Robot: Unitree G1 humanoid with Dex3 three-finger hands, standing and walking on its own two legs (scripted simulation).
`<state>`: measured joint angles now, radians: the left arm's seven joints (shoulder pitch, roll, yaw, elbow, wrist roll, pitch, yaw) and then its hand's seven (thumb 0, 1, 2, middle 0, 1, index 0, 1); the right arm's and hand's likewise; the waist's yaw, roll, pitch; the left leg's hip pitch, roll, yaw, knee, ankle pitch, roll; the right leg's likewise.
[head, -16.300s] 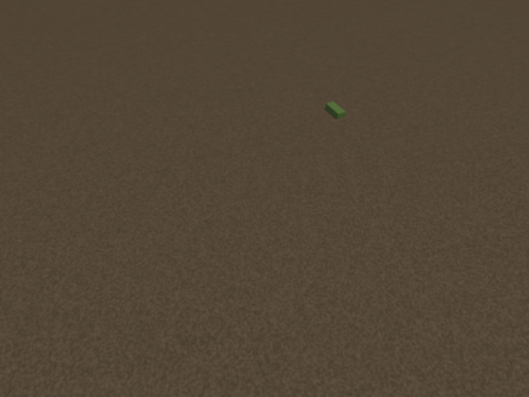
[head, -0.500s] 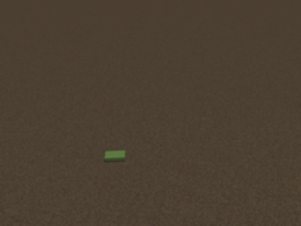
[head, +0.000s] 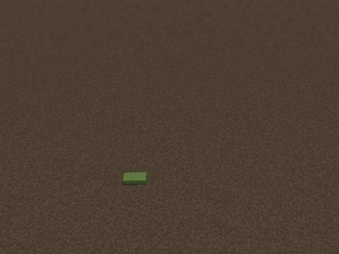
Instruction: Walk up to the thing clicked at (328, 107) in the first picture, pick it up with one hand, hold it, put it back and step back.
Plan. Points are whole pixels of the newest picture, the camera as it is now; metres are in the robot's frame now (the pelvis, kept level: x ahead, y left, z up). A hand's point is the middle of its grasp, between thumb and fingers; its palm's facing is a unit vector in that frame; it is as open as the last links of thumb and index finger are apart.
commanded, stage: walk up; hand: left
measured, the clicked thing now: (135, 177) +0.76 +0.26 -0.76
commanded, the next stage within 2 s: none
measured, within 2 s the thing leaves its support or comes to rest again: neither
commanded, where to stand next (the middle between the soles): +0.37 +0.03 m, yaw -1 degrees
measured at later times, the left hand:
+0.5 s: hand (65, 242) +0.21 +0.31 -0.14, palm faces -0.09 -0.93 -0.36, open 7.4 cm
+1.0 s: hand (86, 201) +0.34 +0.30 -0.18, palm faces -0.03 -0.93 -0.35, open 7.4 cm
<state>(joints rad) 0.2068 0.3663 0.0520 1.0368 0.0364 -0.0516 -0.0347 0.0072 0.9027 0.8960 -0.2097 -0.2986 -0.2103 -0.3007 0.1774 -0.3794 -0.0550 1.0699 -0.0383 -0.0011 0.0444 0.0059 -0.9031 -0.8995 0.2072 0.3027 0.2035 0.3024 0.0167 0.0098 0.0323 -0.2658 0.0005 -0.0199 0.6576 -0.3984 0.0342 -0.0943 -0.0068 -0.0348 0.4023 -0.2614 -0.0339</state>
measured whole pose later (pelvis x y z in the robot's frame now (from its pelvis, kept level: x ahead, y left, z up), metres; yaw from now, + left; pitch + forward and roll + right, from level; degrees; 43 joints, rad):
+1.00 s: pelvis +0.26 +0.04 -0.03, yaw -1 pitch -3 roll -1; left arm 0.20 0.40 0.02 0.90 -0.01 0.01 0.00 0.01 0.90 0.90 -0.21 -0.30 -0.21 -0.30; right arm 0.20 -0.38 -0.03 0.91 -0.01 -0.01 0.01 0.01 -0.90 -0.90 0.21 0.30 0.20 0.30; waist 0.01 -0.02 0.12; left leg -0.37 0.03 0.02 0.70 -0.28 0.01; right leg -0.31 -0.01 -0.01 0.77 -0.46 -0.03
